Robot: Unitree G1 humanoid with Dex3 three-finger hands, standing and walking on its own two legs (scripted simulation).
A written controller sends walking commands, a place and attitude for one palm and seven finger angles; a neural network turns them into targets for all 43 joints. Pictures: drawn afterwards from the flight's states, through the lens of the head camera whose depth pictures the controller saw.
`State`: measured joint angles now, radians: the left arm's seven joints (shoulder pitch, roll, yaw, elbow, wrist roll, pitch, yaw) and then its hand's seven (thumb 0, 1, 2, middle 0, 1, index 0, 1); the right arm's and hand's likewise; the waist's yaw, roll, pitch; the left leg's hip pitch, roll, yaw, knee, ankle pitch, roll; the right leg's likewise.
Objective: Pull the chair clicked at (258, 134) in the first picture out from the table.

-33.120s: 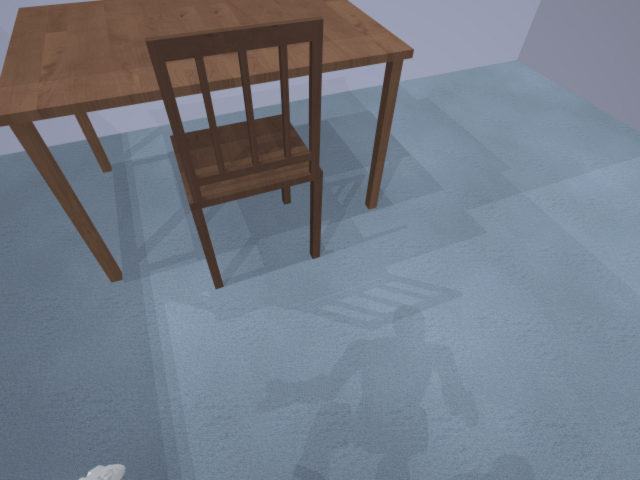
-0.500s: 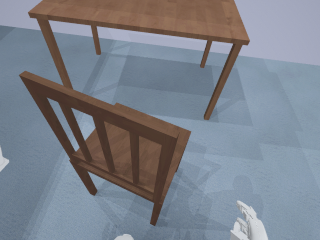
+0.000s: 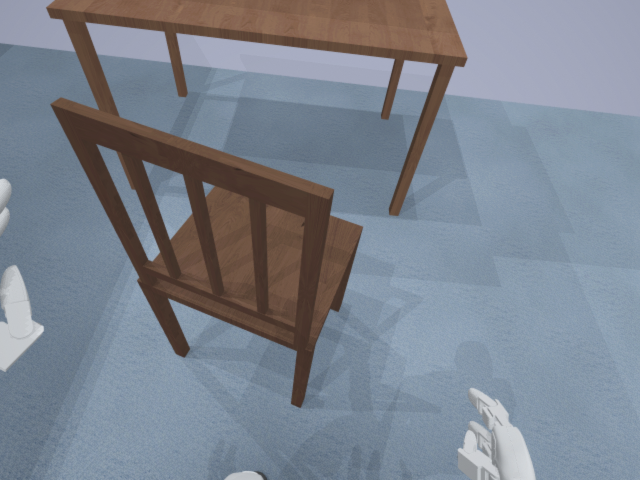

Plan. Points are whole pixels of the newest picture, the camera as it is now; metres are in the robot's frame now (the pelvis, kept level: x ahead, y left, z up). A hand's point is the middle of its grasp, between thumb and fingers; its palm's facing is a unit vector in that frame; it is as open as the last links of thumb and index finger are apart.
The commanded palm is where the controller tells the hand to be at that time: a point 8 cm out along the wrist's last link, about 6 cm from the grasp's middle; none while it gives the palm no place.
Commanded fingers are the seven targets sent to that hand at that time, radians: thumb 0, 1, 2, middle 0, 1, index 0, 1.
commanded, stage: stop stepping back and stand still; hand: left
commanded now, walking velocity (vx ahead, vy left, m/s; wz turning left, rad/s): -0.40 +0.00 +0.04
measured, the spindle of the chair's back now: (207, 243) +0.48 +0.22 -0.08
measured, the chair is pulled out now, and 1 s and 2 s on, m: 0.59 0.59 0.59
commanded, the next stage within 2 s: let the arm hang, fingers relaxed in 0.72 s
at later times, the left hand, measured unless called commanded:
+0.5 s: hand out of the picture +0.08 +0.24 +0.17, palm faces +0.47 -0.76 -0.46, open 7.4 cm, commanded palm +0.02 +0.28 +0.18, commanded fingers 0.00 0.90 0.90 -0.20 -0.30 -0.20 -0.30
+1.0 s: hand out of the picture +0.06 +0.22 -0.09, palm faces +0.18 -0.93 -0.31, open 7.4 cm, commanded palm none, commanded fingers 0.00 0.90 0.90 -0.20 -0.30 -0.20 -0.30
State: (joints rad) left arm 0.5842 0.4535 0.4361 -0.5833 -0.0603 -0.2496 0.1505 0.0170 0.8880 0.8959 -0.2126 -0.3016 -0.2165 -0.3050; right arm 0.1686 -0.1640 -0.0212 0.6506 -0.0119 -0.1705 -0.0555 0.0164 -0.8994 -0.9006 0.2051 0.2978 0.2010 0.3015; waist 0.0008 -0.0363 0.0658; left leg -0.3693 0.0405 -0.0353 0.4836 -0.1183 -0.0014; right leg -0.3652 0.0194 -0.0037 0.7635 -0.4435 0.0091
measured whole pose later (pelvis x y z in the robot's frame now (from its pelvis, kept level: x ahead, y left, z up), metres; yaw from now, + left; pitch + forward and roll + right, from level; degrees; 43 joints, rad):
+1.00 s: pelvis -0.10 -0.01 -0.02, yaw +5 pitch -1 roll +0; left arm 0.25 0.23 0.10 0.46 0.03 0.05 0.02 0.01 0.91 0.90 -0.19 -0.30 -0.20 -0.30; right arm 0.22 -0.20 -0.01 0.81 -0.03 -0.01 0.01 0.01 -0.90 -0.90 0.21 0.30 0.20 0.30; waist -0.02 0.02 -0.03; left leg -0.33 -0.03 0.01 0.67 -0.32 0.04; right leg -0.30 -0.04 -0.06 0.68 -0.36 0.01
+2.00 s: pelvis -0.09 -0.02 +0.00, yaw +3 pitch -1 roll +0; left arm 0.34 0.10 -0.01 1.09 0.01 0.00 0.04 0.01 0.91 0.90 -0.20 -0.30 -0.20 -0.30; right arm 0.35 -0.10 -0.01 1.11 -0.01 0.00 -0.03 0.01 -0.90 -0.90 0.20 0.30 0.20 0.30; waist -0.01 0.01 0.05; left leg -0.20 0.00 0.02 0.45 -0.23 0.02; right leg -0.18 0.00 -0.04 0.45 -0.25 -0.02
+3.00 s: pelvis -0.09 -0.04 +0.00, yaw +4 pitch -1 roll +0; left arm 0.33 0.11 -0.01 1.08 0.01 0.00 0.03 0.01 0.91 0.90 -0.20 -0.30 -0.20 -0.30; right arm 0.33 -0.10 0.00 1.12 -0.01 -0.01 -0.03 0.01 -0.90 -0.90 0.20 0.30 0.20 0.30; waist -0.01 0.01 0.06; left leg -0.19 0.01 0.01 0.44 -0.22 0.00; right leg -0.17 0.01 -0.05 0.45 -0.25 -0.04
